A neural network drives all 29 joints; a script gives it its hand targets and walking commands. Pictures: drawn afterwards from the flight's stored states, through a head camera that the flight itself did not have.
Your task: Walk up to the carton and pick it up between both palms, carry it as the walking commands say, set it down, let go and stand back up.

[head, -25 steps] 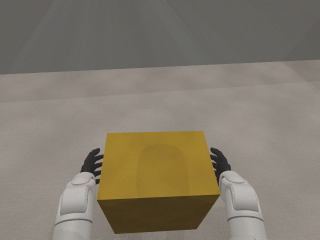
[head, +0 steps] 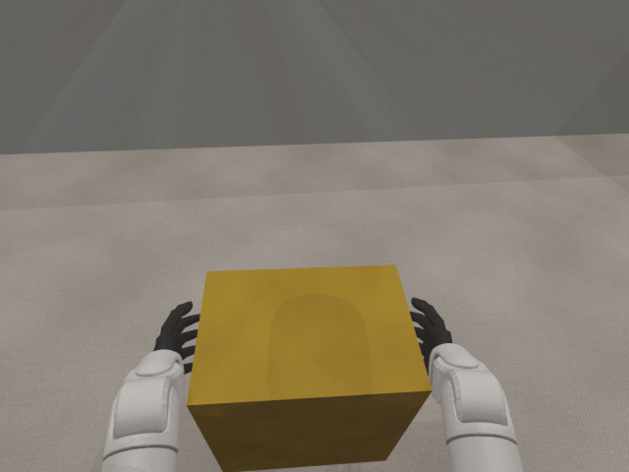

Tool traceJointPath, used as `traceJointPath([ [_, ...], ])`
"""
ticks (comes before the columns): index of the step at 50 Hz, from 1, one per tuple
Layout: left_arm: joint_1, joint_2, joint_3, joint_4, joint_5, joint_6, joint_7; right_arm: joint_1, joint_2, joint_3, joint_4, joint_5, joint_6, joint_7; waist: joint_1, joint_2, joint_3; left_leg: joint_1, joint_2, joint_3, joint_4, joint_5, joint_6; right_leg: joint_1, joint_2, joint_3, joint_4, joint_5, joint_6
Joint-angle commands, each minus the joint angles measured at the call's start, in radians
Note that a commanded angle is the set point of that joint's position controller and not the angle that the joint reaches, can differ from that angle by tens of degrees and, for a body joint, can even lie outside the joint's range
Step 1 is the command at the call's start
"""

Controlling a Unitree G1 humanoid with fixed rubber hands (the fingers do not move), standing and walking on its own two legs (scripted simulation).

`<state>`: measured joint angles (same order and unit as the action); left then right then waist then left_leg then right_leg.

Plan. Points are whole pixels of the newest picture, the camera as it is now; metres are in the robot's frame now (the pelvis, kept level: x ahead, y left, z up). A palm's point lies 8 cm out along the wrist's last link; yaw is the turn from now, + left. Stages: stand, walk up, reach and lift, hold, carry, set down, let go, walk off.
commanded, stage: hold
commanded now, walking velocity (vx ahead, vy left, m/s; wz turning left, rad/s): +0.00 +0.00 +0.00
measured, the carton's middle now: (304, 374) +0.28 +0.00 -0.03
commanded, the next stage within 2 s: carry in 0.60 s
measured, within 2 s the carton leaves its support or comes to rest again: neither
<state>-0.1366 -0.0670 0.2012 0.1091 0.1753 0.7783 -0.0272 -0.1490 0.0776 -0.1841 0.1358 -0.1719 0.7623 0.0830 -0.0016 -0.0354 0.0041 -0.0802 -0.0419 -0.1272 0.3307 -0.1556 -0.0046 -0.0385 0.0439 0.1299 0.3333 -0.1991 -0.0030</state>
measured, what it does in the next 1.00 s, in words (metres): lifts its left foot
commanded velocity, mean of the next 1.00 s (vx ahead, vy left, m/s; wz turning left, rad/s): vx -0.18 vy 0.00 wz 0.00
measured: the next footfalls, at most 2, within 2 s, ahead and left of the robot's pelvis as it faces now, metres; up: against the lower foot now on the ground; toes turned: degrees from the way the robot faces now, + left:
left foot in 1.08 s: -0.08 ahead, +0.15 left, +0.00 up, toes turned +6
right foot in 1.36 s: -0.28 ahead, -0.02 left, +0.00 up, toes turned +3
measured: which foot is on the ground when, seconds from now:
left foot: down 0.00-0.84, up 0.86-1.00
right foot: down 0.00-1.00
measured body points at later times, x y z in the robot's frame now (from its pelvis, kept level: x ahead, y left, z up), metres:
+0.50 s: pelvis +0.00 +0.00 +0.00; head -0.04 +0.02 +0.45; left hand +0.28 +0.18 +0.02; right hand +0.28 -0.16 +0.03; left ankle +0.02 +0.12 -0.75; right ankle +0.00 -0.12 -0.75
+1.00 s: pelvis -0.09 +0.01 -0.02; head -0.08 +0.03 +0.43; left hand +0.17 +0.19 +0.04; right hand +0.19 -0.15 +0.05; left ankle -0.07 +0.13 -0.71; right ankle -0.01 -0.11 -0.75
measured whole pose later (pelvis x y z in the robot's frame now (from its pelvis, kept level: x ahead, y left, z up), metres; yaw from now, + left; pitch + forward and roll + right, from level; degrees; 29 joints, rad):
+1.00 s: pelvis -0.09 +0.01 -0.02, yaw +2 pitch +3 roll +2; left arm -0.09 -0.11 0.16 -0.37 0.08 1.15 0.08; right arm -0.15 0.04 -0.16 -0.32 -0.02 1.17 -0.01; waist -0.03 -0.06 -0.04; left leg -0.53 -0.01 0.05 0.91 -0.43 0.03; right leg -0.47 -0.06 0.00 0.60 -0.17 0.01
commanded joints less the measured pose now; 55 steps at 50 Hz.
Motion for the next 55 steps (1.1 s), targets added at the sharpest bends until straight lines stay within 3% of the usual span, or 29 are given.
traceJointPath([
  [1, -0.562, -0.853, -0.64, -0.169, -0.225, -0.047, -0.206, -0.466, 0.815, 0.571, -0.111, 0.182, -0.041, 0.149, -0.035, 0.098, -0.226, 0.133, -0.054, 0.046, -0.021, 0.157, -0.024, -0.008, 0.041, -0.03, -0.032, 0.184, -0.004],
  [6, -0.587, -0.824, -0.595, -0.08, -0.211, -0.061, -0.214, -0.545, 0.827, 0.579, -0.08, 0.187, -0.051, 0.164, 0.018, 0.026, -0.169, 0.044, -0.049, 0.056, -0.024, 0.014, 0.008, -0.055, 0.036, -0.037, -0.038, 0.043, -0.006],
  [7, -0.575, -0.848, -0.599, -0.066, -0.23, -0.063, -0.214, -0.574, 0.841, 0.589, -0.097, 0.197, -0.049, 0.162, 0.029, -0.041, -0.206, 0.076, -0.053, 0.047, -0.006, 0.07, 0.017, -0.07, 0.037, -0.027, -0.049, 0.073, 0.0],
  [10, -0.55, -0.874, -0.627, -0.132, -0.243, -0.075, -0.217, -0.559, 0.867, 0.633, -0.186, 0.219, -0.061, 0.158, 0.014, -0.017, -0.338, 0.117, -0.054, 0.043, 0.006, 0.218, 0.011, 0.015, 0.044, -0.032, 0.003, 0.256, 0.01],
  [11, -0.55, -0.88, -0.64, -0.136, -0.266, -0.071, -0.222, -0.536, 0.896, 0.667, -0.16, 0.235, -0.053, 0.155, 0.043, -0.016, -0.362, 0.085, -0.063, 0.052, 0.008, 0.238, 0.011, 0.067, 0.044, -0.043, -0.002, 0.299, 0.019],
  [17, -0.571, -0.856, -0.626, -0.117, -0.235, -0.05, -0.221, -0.471, 0.855, 0.574, -0.066, 0.193, -0.042, 0.145, -0.007, 0.088, -0.23, 0.103, -0.055, 0.061, -0.009, 0.117, -0.008, -0.033, 0.037, -0.027, -0.032, 0.145, -0.007],
  [21, -0.587, -0.871, -0.644, -0.112, -0.239, -0.053, -0.218, -0.501, 0.836, 0.576, -0.09, 0.188, -0.051, 0.157, -0.027, 0.036, -0.251, 0.134, -0.053, 0.044, -0.001, 0.163, -0.011, -0.044, 0.047, -0.032, -0.037, 0.173, -0.01],
  [23, -0.54, -0.88, -0.616, -0.102, -0.225, -0.057, -0.217, -0.53, 0.82, 0.578, -0.13, 0.188, -0.056, 0.16, -0.005, 0.069, -0.276, 0.121, -0.047, 0.038, -0.004, 0.192, -0.015, -0.029, 0.051, -0.04, -0.027, 0.179, -0.006],
  [24, -0.601, -0.903, -0.655, -0.127, -0.251, -0.055, -0.217, -0.533, 0.834, 0.588, -0.129, 0.204, -0.053, 0.161, -0.041, 0.066, -0.279, 0.144, -0.042, 0.035, 0.006, 0.164, -0.023, -0.046, 0.049, -0.038, -0.025, 0.151, -0.011],
  [25, -0.536, -0.89, -0.62, -0.11, -0.227, -0.053, -0.213, -0.507, 0.829, 0.584, -0.111, 0.198, -0.048, 0.163, 0.012, 0.092, -0.256, 0.1, -0.036, 0.032, -0.012, 0.198, -0.016, -0.02, 0.05, -0.035, -0.023, 0.159, -0.01],
  [27, -0.583, -0.858, -0.63, -0.123, -0.243, -0.05, -0.208, -0.538, 0.842, 0.591, -0.134, 0.197, -0.042, 0.162, -0.015, -0.019, -0.248, 0.111, -0.045, 0.039, 0.002, 0.159, -0.008, -0.036, 0.052, -0.038, -0.031, 0.143, -0.005],
  [28, -0.566, -0.885, -0.622, -0.095, -0.232, -0.047, -0.207, -0.508, 0.823, 0.561, -0.088, 0.187, -0.039, 0.164, -0.003, 0.024, -0.247, 0.124, -0.038, 0.029, -0.008, 0.177, -0.007, -0.062, 0.05, -0.034, -0.042, 0.128, -0.013],
  [29, -0.53, -0.886, -0.604, -0.081, -0.227, -0.055, -0.202, -0.525, 0.812, 0.565, -0.106, 0.176, -0.045, 0.163, -0.014, -0.029, -0.243, 0.139, -0.027, 0.023, -0.007, 0.182, -0.001, -0.078, 0.05, -0.029, -0.034, 0.132, -0.005],
  [30, -0.583, -0.903, -0.713, -0.171, -0.284, -0.045, -0.211, -0.508, 0.854, 0.632, -0.162, 0.236, -0.026, 0.163, 0.003, 0.039, -0.334, -0.009, 0.158, -0.037, 0.128, 0.385, 0.045, -0.135, -0.131, -0.063, 0.172, 0.192, 0.0],
  [31, -0.61, -0.937, -0.754, -0.26, -0.299, -0.038, -0.212, -0.536, 0.85, 0.63, -0.223, 0.241, -0.014, 0.162, -0.013, 0.096, -0.371, -0.032, 0.17, -0.046, 0.158, 0.464, 0.05, -0.115, -0.128, -0.037, 0.2, 0.232, 0.002],
  [35, -0.452, -0.863, -0.73, -0.258, -0.326, 0.072, -0.19, -0.57, 0.846, 0.746, -0.388, 0.346, 0.078, 0.142, 0.008, 0.037, -0.393, -0.099, 0.228, -0.08, 0.262, 0.66, 0.072, -0.186, -0.137, -0.061, 0.306, 0.296, 0.016],
  [37, -0.449, -0.859, -0.774, -0.344, -0.37, 0.13, -0.179, -0.489, 0.835, 0.765, -0.41, 0.369, 0.148, 0.125, 0.008, 0.085, -0.456, -0.107, 0.215, -0.065, 0.319, 0.804, 0.08, -0.18, -0.129, -0.075, 0.332, 0.362, 0.019],
  [40, -0.489, -0.832, -0.786, -0.492, -0.415, 0.217, -0.162, -0.426, 0.824, 0.766, -0.458, 0.398, 0.248, 0.119, 0.017, -0.038, -0.466, -0.346, 0.104, 0.045, 0.505, 0.288, 0.025, -0.067, -0.278, 0.062, 0.27, 0.781, -0.091],
  [41, -0.416, -0.844, -0.786, -0.454, -0.419, 0.253, -0.158, -0.483, 0.812, 0.782, -0.535, 0.43, 0.275, 0.117, 0.028, -0.103, -0.43, -0.426, 0.038, 0.109, 0.614, -0.011, 0.01, -0.067, -0.372, 0.151, 0.223, 0.982, -0.169],
  [42, -0.434, -0.815, -0.773, -0.522, -0.43, 0.269, -0.152, -0.516, 0.836, 0.806, -0.567, 0.453, 0.305, 0.114, 0.025, -0.25, -0.45, -0.498, 0.013, 0.135, 0.707, -0.415, 0.025, -0.04, -0.434, 0.197, 0.169, 1.025, -0.23],
  [43, -0.444, -0.849, -0.78, -0.518, -0.428, 0.295, -0.145, -0.532, 0.813, 0.804, -0.599, 0.463, 0.324, 0.114, 0.018, -0.179, -0.412, -0.495, 0.044, 0.127, 0.767, -0.465, 0.018, -0.116, -0.477, 0.218, 0.128, 0.981, -0.261],
  [44, -0.475, -0.861, -0.799, -0.574, -0.438, 0.317, -0.135, -0.529, 0.817, 0.825, -0.62, 0.477, 0.343, 0.113, 0.012, -0.123, -0.371, -0.461, 0.066, 0.107, 0.757, -0.442, 0.022, -0.195, -0.444, 0.156, 0.123, 0.887, -0.253],
  [46, -0.478, -0.818, -0.795, -0.611, -0.448, 0.352, -0.131, -0.532, 0.837, 0.824, -0.641, 0.496, 0.374, 0.115, 0.0, -0.161, -0.342, -0.397, 0.087, 0.112, 0.689, -0.347, 0.028, -0.284, -0.361, 0.028, 0.143, 0.61, -0.191],
  [48, -0.487, -0.811, -0.815, -0.674, -0.468, 0.378, -0.128, -0.416, 0.854, 0.785, -0.567, 0.482, 0.406, 0.119, 0.006, -0.045, -0.387, -0.343, 0.044, 0.181, 0.54, -0.238, 0.032, -0.27, -0.317, -0.012, 0.166, 0.546, -0.136],
  [51, -0.451, -0.796, -0.813, -0.669, -0.469, 0.406, -0.12, -0.385, 0.839, 0.778, -0.553, 0.491, 0.424, 0.121, -0.003, -0.088, -0.434, -0.214, 0.017, 0.203, 0.276, -0.172, 0.04, -0.263, -0.292, -0.017, 0.21, 0.423, -0.114],
  [52, -0.419, -0.788, -0.799, -0.636, -0.451, 0.41, -0.124, -0.407, 0.823, 0.794, -0.575, 0.493, 0.43, 0.125, -0.011, -0.063, -0.431, -0.123, 0.065, 0.164, 0.177, 0.003, 0.046, -0.341, -0.258, -0.045, 0.263, 0.358, -0.076],
  [53, -0.417, -0.789, -0.806, -0.601, -0.45, 0.421, -0.127, -0.364, 0.791, 0.761, -0.542, 0.477, 0.435, 0.125, -0.011, 0.18, -0.382, -0.053, 0.213, -0.014, 0.087, 0.351, 0.079, -0.483, -0.163, -0.11, 0.395, 0.1, -0.019],
  [54, -0.443, -0.785, -0.821, -0.666, -0.453, 0.414, -0.134, -0.381, 0.82, 0.782, -0.567, 0.472, 0.43, 0.125, -0.015, 0.377, -0.407, -0.032, 0.514, -0.274, 0.081, 0.694, 0.212, -0.616, -0.043, -0.226, 0.678, -0.381, 0.046],
  [55, -0.441, -0.804, -0.829, -0.599, -0.454, 0.419, -0.134, -0.387, 0.814, 0.773, -0.577, 0.473, 0.428, 0.121, -0.003, 0.308, -0.381, -0.151, 0.531, -0.23, 0.082, 0.734, 0.279, -0.582, -0.069, -0.145, 0.892, -0.44, 0.034],
])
